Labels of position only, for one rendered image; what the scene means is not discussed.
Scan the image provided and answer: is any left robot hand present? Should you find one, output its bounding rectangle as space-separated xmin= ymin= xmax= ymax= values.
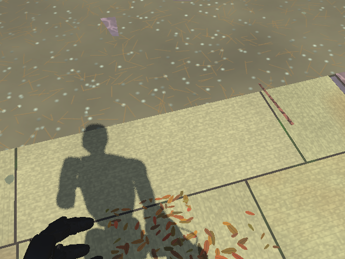
xmin=23 ymin=216 xmax=103 ymax=259

